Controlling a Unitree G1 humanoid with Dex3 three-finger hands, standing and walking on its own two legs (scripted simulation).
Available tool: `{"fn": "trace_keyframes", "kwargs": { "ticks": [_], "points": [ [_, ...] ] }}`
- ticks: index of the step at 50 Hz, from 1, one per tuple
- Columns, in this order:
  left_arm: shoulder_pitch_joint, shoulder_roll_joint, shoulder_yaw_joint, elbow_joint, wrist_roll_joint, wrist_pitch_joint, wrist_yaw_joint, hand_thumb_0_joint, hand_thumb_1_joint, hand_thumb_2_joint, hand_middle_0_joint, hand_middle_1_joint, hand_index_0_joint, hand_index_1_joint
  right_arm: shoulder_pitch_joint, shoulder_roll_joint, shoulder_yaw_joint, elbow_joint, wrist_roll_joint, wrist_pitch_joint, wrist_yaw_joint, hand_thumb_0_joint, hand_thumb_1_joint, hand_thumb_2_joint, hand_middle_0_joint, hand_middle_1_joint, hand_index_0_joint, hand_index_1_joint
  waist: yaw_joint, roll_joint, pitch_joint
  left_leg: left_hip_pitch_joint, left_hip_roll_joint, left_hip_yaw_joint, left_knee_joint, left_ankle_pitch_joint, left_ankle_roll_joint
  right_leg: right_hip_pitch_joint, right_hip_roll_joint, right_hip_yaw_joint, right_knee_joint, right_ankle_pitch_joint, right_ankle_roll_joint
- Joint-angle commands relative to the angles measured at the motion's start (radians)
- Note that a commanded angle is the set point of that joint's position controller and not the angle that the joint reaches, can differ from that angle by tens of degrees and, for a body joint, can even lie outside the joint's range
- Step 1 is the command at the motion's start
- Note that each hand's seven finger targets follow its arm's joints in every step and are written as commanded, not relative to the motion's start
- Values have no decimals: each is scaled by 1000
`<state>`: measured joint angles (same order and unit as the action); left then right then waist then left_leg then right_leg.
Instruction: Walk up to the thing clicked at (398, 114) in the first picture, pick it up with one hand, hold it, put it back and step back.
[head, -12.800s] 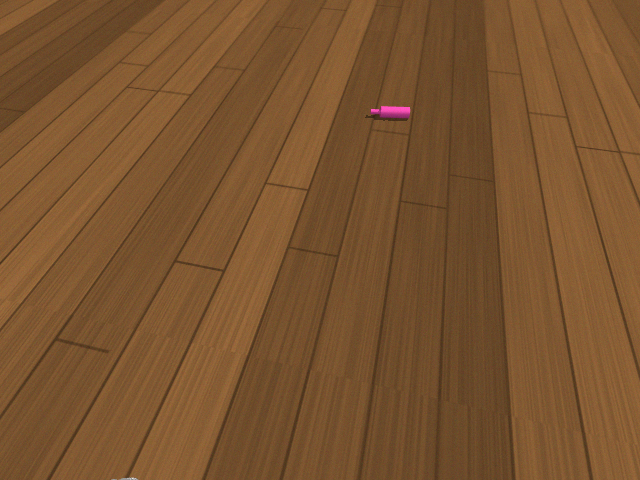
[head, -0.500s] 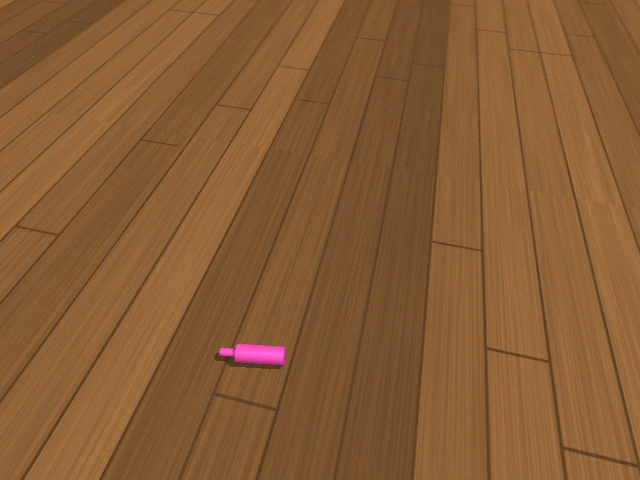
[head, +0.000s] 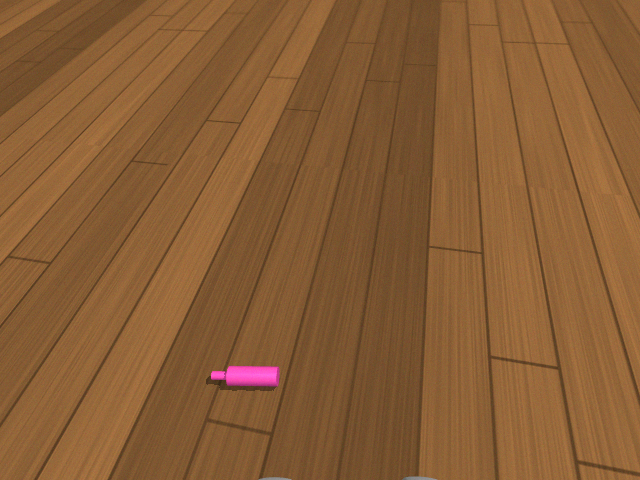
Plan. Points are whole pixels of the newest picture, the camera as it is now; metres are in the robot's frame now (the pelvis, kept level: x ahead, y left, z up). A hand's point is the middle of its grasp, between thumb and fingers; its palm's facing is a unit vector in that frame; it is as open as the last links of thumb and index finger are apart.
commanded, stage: walk up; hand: left
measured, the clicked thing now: (245, 375) +0.51 +0.31 -0.73
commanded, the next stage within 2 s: none
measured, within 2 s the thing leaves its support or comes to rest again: neither
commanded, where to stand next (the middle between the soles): +0.12 +0.05 m, yaw +0 degrees
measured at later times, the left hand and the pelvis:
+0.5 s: hand (142, 435) +0.20 +0.30 -0.16, palm faces +0.02 -0.94 -0.35, open 7.4 cm; pelvis +0.10 +0.04 +0.00, yaw +1 degrees
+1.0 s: hand (137, 439) +0.19 +0.31 -0.15, palm faces -0.03 -0.94 -0.34, open 7.4 cm; pelvis +0.09 +0.05 +0.01, yaw -1 degrees
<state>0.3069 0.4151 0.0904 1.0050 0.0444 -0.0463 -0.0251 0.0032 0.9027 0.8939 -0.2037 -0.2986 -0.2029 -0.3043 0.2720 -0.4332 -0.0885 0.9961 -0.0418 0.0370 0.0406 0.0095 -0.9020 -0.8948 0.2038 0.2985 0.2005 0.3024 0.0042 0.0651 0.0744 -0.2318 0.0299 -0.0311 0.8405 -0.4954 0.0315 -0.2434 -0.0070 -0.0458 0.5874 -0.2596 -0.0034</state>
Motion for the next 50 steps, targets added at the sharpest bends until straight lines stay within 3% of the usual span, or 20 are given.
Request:
{"fn": "trace_keyframes", "kwargs": {
  "ticks": [1, 4, 8, 12, 15, 16, 17, 18, 21, 26, 28, 30, 31, 32, 36, 38, 41, 42, 46, 50],
  "points": [
    [-43, 314, 57, -124, -17, -32, 30, 0, 900, 900, -200, -300, -200, -300, -27, -207, -46, -104, 23, -29, 8, 0, -900, -900, 200, 300, 200, 300, 1, -157, 158, -362, 20, -146, 252, 53, -9, -10, -347, 583, -503, -535, -202],
    [-45, 262, 47, -139, -25, -44, 41, 0, 900, 900, -200, -300, -200, -300, 69, -176, -41, -77, 25, -24, 11, 0, -900, -900, 200, 300, 200, 300, -19, -138, 75, -277, 20, -152, 215, 149, -31, 29, -258, 296, -401, -138, -167],
    [-50, 238, 33, -165, -18, -48, 55, 0, 900, 900, -200, -300, -200, -300, 32, -132, -28, -113, 19, -17, 5, 0, -900, -900, 200, 300, 200, 300, -10, -156, 70, -200, 45, -142, 32, 155, -53, 6, -281, 166, -305, 284, -204],
    [-51, 230, 19, -167, -29, -31, 50, 0, 900, 900, -200, -300, -200, -300, -16, -113, -20, -117, 23, -33, -7, 0, -900, -900, 200, 300, 200, 300, 13, -219, 4, -67, 5, 30, -176, 264, -34, 41, -214, 37, -114, 640, -157],
    [-62, 204, 1, -176, -52, -4, 53, 0, 900, 900, -200, -300, -200, -300, 24, -150, -30, -97, 23, -55, -23, 0, -900, -900, 200, 300, 200, 300, -33, -96, -74, 101, -22, 49, -374, 581, 7, 6, -137, -1, 132, 503, -80],
    [-37, 154, -12, -188, -65, 1, 53, 0, 900, 900, -200, -300, -200, -300, 45, -220, -44, -102, 18, -65, -34, 0, -900, -900, 200, 300, 200, 300, -39, 71, -145, 176, 119, -121, -386, 840, 62, -49, -56, -28, 292, 313, -33],
    [-11, 106, -26, -181, -85, 14, 56, 0, 900, 900, -200, -300, -200, -300, 23, -238, -38, -124, 20, -77, -42, 0, -900, -900, 200, 300, 200, 300, -27, 171, -192, 241, 276, -373, -406, 988, 163, -152, 64, 28, 402, -196, -7],
    [-7, 151, -14, -148, -79, 33, 65, 0, 900, 900, -200, -300, -200, -300, 2, -245, -33, -119, 42, -77, -44, 0, -900, -900, 200, 300, 200, 300, -22, 149, -231, 180, 334, -450, -399, 931, 253, -68, 22, 127, 425, -383, -21],
    [-53, 161, -16, -119, -74, 42, 58, 0, 900, 900, -200, -300, -200, -300, -135, -175, -6, -143, 38, -57, -58, 0, -900, -900, 200, 300, 200, 300, 8, 107, -187, 75, 206, -192, -361, 758, 174, -69, -12, 153, 369, -363, -38],
    [-66, 138, -17, -84, -58, 38, 57, 0, 900, 900, -200, -300, -200, -300, -132, -194, -5, -134, 37, -39, -61, 0, -900, -900, 200, 300, 200, 300, 3, 134, -165, 98, 215, -177, -288, 861, 161, -30, 5, 41, 75, -188, -6],
    [-28, 142, -12, -61, -41, 30, 60, 0, 900, 900, -200, -300, -200, -300, -163, -192, -4, -143, 50, -28, -60, 0, -900, -900, 200, 300, 200, 300, 30, 92, -163, 20, 200, -150, -231, 766, 123, 70, 9, 38, -114, 34, -22],
    [-86, 240, 15, -87, -20, 22, 59, 0, 900, 900, -200, -300, -200, -300, -170, -129, 10, -158, 70, -24, -55, 0, -900, -900, 200, 300, 200, 300, 9, -123, -127, -130, 71, -53, -110, 517, 23, 94, -174, 286, -150, 306, -107],
    [-158, 291, 19, -105, -29, 27, 51, 0, 900, 900, -200, -300, -200, -300, -200, -126, 8, -158, 68, -15, -60, 0, -900, -900, 200, 300, 200, 300, 5, -220, -81, -111, -36, 44, -21, 117, -7, -52, -312, 389, -196, 332, -219],
    [-209, 300, 17, -131, -20, 25, 45, 0, 900, 900, -200, -300, -200, -300, -183, -138, -4, -144, 57, -9, -64, 0, -900, -900, 200, 300, 200, 300, -7, -279, -65, -69, -29, 17, 81, -84, -10, -115, -362, 444, -175, 381, -285],
    [-207, 209, -3, -134, -17, 15, 48, 0, 900, 900, -200, -300, -200, -300, -183, -120, 4, -131, 55, -33, -48, 0, -900, -900, 200, 300, 200, 300, -10, -260, -54, -118, -18, 7, -67, 5, 4, 23, -222, 257, -72, 549, -183],
    [-213, 185, -16, -134, -29, 16, 48, 0, 900, 900, -200, -300, -200, -300, -149, -109, 12, -110, 52, -57, -46, 0, -900, -900, 200, 300, 200, 300, -22, -205, -135, 9, 10, 4, -364, 294, 2, 92, -160, 191, 28, 596, -106],
    [-220, 124, -33, -155, -59, 30, 40, 0, 900, 900, -200, -300, -200, -300, -120, -177, -4, -86, 23, -79, -59, 0, -900, -900, 200, 300, 200, 300, -14, -62, -225, 285, 196, -210, -395, 776, 76, -97, -46, 112, 110, 190, -18],
    [-184, 133, -35, -130, -57, 38, 42, 0, 900, 900, -200, -300, -200, -300, -174, -212, -7, -89, 39, -78, -56, 0, -900, -900, 200, 300, 200, 300, 6, -4, -221, 212, 259, -241, -370, 726, 154, -43, -39, 87, 74, -26, -13],
    [-200, 183, -27, -78, -45, 17, 35, 0, 900, 900, -200, -300, -200, -300, -224, -146, 26, -78, 47, -68, -51, 0, -900, -900, 200, 300, 200, 300, 7, 7, -190, 78, 79, -32, -346, 554, 13, 139, -113, 160, -79, 329, -57],
    [-228, 164, -41, -39, -50, 29, 34, 0, 900, 900, -200, -300, -200, -300, -250, -150, 32, -30, 46, -66, -48, 0, -900, -900, 200, 300, 200, 300, 13, 17, -125, 72, 103, -81, -457, 451, 10, 115, -90, 124, -131, 224, -38]
  ]
}}
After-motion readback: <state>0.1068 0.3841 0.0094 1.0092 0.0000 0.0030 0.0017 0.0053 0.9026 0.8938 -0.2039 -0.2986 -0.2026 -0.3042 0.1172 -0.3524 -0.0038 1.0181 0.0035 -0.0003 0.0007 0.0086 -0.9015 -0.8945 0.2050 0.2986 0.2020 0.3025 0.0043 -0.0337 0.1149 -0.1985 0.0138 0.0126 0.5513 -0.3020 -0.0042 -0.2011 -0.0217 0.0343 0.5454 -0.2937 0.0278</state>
